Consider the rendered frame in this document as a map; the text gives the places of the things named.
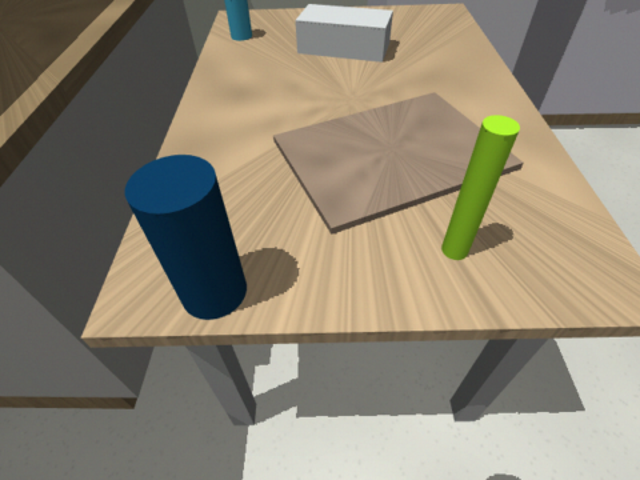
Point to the table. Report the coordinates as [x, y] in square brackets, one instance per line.
[548, 259]

